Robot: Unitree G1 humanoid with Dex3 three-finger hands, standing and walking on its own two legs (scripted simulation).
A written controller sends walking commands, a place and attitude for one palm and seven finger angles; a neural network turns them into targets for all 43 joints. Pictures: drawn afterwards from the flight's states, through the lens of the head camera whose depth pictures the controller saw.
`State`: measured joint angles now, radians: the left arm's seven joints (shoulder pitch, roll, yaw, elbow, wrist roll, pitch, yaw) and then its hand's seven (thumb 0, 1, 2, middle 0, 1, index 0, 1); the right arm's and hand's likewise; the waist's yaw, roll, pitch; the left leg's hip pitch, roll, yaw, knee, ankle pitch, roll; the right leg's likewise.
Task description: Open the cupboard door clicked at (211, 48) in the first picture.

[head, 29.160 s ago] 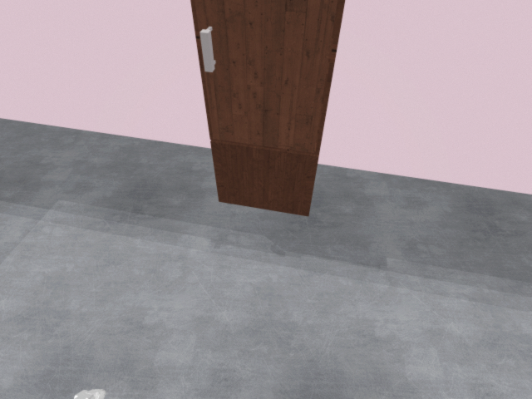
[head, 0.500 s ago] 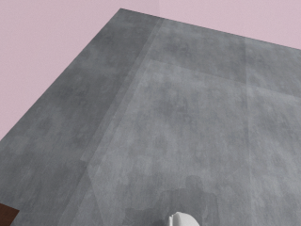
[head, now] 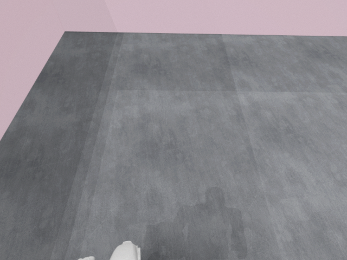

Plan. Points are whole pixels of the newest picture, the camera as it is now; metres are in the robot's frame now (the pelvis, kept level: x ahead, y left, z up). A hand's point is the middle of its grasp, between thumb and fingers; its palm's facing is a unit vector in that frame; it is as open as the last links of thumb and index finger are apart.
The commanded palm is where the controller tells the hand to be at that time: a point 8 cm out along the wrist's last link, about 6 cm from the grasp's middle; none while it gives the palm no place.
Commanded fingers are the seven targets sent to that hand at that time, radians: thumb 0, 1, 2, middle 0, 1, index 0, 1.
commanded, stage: walk to a spot facing it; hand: left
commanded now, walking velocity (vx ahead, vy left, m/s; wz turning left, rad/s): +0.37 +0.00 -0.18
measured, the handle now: out of the picture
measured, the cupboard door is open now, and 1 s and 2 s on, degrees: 43 43 43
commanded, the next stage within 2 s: turn to face it in 0.40 s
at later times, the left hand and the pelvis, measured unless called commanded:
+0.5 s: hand (122, 178) +0.37 +0.17 -0.17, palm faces -0.18 -0.97 -0.19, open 7.4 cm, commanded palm none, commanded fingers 0.00 0.90 0.90 -0.20 -0.30 -0.20 -0.30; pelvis +0.26 +0.00 -0.01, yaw -11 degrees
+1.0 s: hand (136, 139) +0.53 +0.14 -0.18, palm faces +0.03 -0.98 -0.21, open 7.3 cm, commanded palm none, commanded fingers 0.00 0.90 0.90 -0.20 -0.30 -0.20 -0.30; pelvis +0.43 -0.05 -0.01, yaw +1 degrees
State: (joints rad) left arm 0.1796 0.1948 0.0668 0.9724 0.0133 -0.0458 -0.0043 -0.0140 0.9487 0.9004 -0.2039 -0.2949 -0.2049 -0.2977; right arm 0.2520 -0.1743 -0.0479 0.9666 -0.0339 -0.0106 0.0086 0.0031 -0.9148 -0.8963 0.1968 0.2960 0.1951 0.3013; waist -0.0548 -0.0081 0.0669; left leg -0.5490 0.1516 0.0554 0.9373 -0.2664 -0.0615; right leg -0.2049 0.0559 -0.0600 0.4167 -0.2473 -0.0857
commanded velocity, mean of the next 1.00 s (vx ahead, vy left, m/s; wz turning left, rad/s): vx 0.14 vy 0.00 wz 0.13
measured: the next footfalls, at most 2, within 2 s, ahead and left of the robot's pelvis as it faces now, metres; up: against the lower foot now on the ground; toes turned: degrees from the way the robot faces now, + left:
left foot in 0.18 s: +0.23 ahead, +0.14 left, +0.00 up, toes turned +4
right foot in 0.54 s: +0.37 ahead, -0.15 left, +0.00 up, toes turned -18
